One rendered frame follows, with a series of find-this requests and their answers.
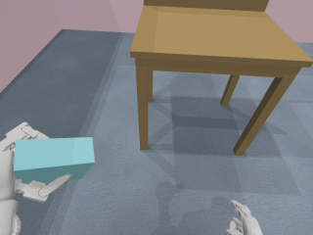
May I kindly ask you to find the table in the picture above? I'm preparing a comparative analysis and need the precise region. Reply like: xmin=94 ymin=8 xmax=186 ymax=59
xmin=130 ymin=0 xmax=313 ymax=156

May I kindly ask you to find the robot left hand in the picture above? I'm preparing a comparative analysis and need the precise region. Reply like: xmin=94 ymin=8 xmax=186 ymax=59
xmin=0 ymin=121 xmax=71 ymax=203

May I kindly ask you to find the robot right hand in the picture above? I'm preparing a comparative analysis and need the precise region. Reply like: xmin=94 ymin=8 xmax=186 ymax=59
xmin=226 ymin=200 xmax=263 ymax=235

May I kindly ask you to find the sponge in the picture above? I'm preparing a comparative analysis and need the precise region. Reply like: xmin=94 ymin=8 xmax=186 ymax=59
xmin=14 ymin=137 xmax=95 ymax=184

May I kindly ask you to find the left robot forearm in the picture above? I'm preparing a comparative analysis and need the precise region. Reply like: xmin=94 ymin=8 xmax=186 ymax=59
xmin=0 ymin=200 xmax=22 ymax=235

